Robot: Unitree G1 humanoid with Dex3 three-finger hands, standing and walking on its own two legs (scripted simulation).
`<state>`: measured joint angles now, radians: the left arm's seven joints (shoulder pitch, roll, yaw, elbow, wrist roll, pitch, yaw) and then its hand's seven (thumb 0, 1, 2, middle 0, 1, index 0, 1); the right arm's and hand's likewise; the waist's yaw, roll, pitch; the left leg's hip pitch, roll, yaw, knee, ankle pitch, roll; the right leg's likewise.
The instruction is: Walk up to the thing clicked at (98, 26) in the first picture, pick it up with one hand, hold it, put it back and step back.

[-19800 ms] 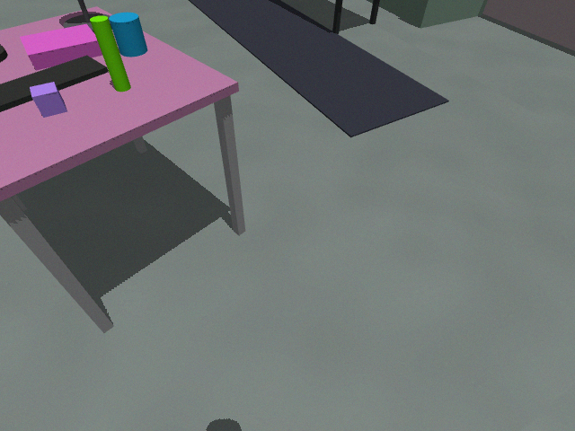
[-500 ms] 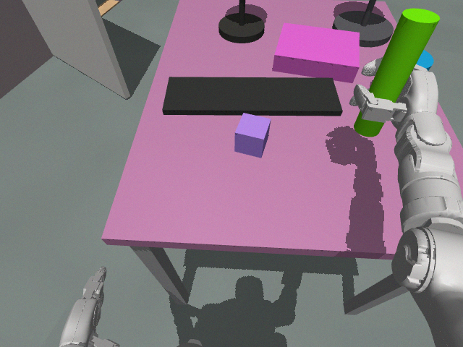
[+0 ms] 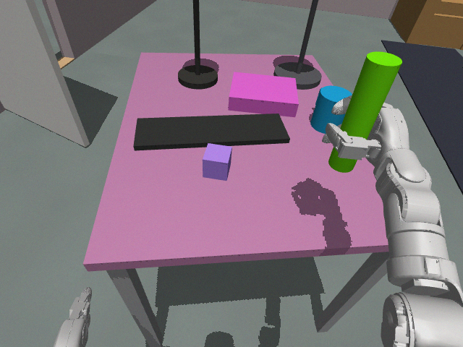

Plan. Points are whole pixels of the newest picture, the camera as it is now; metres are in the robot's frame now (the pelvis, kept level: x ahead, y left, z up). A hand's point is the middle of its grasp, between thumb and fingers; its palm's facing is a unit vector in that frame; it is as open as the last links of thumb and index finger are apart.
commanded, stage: lift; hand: right
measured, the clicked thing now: (359, 119) +0.41 -0.18 +0.23
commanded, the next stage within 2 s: hold in 0.56 s
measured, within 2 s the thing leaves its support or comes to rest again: neither
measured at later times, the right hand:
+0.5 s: hand (367, 148) +0.34 -0.17 +0.23, palm faces +0.02 +1.00 -0.03, open 5.9 cm
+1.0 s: hand (382, 149) +0.33 -0.18 +0.24, palm faces +0.01 +1.00 -0.04, open 5.9 cm
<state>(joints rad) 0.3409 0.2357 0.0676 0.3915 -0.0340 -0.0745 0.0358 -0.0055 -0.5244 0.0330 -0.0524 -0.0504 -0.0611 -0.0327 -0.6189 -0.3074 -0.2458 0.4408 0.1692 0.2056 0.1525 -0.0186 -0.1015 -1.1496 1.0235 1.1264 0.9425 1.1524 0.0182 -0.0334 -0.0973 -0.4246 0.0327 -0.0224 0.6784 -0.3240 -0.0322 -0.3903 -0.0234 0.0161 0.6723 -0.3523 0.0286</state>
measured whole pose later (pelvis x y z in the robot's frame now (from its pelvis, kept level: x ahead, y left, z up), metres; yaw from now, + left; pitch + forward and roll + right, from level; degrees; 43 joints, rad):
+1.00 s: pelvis -0.01 +0.00 +0.01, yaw -1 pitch -2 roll +0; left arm 0.25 0.24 0.09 0.61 -0.04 -0.18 0.04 -0.01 -0.54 0.04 -0.05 -0.05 -0.05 -0.04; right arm -0.40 -0.32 -0.31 -0.02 0.23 0.52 0.20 -0.02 -0.11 -1.15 1.02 1.12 0.94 1.16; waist 0.00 -0.07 -0.06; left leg -0.29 0.04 0.00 0.60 -0.28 -0.03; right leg -0.26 -0.02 0.03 0.59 -0.30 0.03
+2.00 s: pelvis -0.01 +0.01 +0.01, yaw -1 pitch -2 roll +0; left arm 0.22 0.24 0.10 0.67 -0.04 -0.22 0.04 -0.01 -0.56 0.06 -0.05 -0.05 -0.05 -0.05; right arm -0.30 -0.31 -0.32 -0.11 0.25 0.52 0.24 -0.02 -0.10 -1.15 1.02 1.12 0.94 1.16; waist -0.01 -0.07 -0.06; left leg -0.27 0.04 0.01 0.59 -0.28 -0.03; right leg -0.24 -0.02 0.04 0.58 -0.30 0.04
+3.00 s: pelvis -0.01 +0.01 +0.01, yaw -1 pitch -2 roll +0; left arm 0.23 0.24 0.10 0.66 -0.04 -0.20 0.04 -0.01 -0.57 0.07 -0.05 -0.05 -0.04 -0.05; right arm -0.34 -0.30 -0.30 -0.08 0.24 0.50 0.21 -0.02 -0.10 -1.15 1.02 1.12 0.94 1.16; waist 0.00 -0.07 -0.05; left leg -0.27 0.04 0.01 0.58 -0.28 -0.02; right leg -0.24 -0.02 0.04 0.57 -0.30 0.04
